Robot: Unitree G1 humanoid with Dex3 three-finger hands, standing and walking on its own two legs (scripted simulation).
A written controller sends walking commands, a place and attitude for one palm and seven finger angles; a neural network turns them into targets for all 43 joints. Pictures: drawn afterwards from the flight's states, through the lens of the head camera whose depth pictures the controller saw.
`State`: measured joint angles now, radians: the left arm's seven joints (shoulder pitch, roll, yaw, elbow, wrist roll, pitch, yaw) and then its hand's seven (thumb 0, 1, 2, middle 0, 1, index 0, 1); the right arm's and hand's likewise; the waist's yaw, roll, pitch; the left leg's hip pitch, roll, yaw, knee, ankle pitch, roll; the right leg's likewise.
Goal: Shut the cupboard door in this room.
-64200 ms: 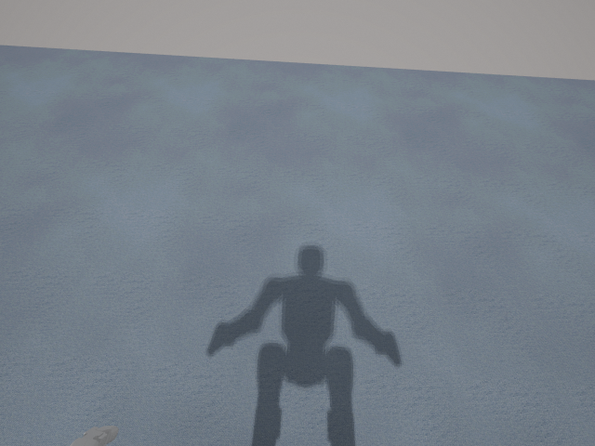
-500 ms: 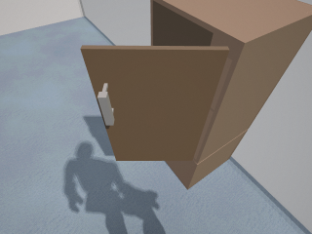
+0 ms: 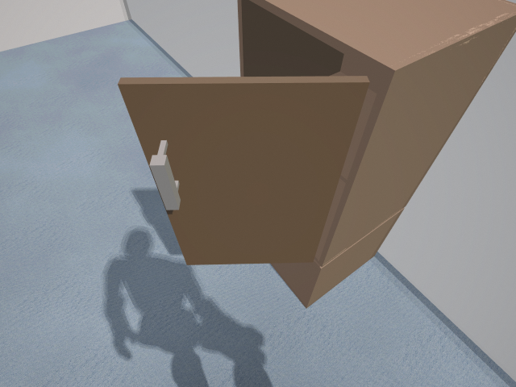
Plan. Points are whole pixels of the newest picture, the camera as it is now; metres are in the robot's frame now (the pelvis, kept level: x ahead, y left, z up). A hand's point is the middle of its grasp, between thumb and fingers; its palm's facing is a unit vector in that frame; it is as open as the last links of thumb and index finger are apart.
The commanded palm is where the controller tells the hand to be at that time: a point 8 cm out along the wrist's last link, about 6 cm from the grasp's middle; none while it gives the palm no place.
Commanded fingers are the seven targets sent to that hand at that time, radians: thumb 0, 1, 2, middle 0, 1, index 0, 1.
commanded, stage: come to a stop and stand still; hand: left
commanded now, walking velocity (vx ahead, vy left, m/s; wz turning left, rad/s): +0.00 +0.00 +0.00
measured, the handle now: (168, 175) +0.45 +0.20 +0.05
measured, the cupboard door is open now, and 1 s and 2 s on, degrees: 56 56 56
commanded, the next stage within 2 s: look again from close up in 0.48 s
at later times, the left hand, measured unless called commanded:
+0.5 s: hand out of the picture +0.05 +0.18 -0.17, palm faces +0.00 -0.97 -0.23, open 7.4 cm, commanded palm none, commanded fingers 0.00 0.90 0.90 -0.20 -0.30 -0.20 -0.30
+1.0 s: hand out of the picture +0.04 +0.16 -0.17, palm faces +0.01 -0.98 -0.22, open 7.4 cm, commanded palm none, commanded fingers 0.00 0.90 0.90 -0.20 -0.30 -0.20 -0.30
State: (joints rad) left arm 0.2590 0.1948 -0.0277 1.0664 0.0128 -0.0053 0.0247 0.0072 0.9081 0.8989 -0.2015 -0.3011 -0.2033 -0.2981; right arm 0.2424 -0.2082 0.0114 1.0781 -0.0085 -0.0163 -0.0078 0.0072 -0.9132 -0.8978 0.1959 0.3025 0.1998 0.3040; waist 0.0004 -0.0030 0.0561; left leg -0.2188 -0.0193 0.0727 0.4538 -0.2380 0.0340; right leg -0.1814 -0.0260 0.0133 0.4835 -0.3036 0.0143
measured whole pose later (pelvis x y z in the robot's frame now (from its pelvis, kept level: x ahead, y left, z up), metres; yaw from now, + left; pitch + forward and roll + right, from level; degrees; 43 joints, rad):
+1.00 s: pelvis +0.03 -0.02 +0.00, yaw +1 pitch +0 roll +1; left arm 0.24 0.20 -0.01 1.10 0.01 -0.02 0.03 0.01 0.91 0.90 -0.20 -0.30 -0.20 -0.30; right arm 0.20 -0.18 0.02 1.14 -0.01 -0.02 -0.02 0.01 -0.91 -0.90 0.20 0.30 0.20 0.30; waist 0.01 -0.02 0.04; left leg -0.15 0.01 0.05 0.40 -0.25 -0.01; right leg -0.10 0.01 -0.01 0.41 -0.31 -0.02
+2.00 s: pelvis -0.04 -0.01 -0.07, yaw +1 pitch +11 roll -2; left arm 0.43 0.22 0.15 -0.09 -0.27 -0.36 -0.15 0.02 0.90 0.90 -0.81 -0.97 -0.81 -0.97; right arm 0.31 -0.22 0.01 0.57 0.01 -0.24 -0.06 0.02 -0.91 -0.90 0.20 0.30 0.20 0.30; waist -0.01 0.03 -0.11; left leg -0.81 0.02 -0.01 1.05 -0.44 0.01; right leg -0.73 0.00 -0.07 1.03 -0.50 -0.02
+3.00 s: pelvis -0.03 -0.03 -0.04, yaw +2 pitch +5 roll +0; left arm 0.34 0.23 0.16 -0.09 -0.29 -0.23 -0.19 0.02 0.90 0.90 -1.30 -1.50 -1.30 -1.50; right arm 0.27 -0.26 0.03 0.56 0.04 -0.23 -0.05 0.02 -0.91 -0.90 0.20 0.30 0.20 0.30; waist 0.02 0.04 -0.07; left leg -0.57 0.02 -0.01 0.85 -0.37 -0.01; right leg -0.49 0.00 -0.07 0.84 -0.44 -0.03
